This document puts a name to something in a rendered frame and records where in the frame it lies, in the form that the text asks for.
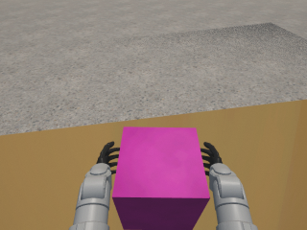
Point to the left robot hand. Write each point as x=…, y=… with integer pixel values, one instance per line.
x=105, y=156

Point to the right robot hand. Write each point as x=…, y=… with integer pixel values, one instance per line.
x=213, y=157

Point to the robot left forearm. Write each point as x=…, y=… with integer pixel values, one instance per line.
x=94, y=199

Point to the carton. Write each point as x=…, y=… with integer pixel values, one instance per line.
x=160, y=181

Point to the robot right forearm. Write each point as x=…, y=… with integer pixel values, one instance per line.
x=230, y=200

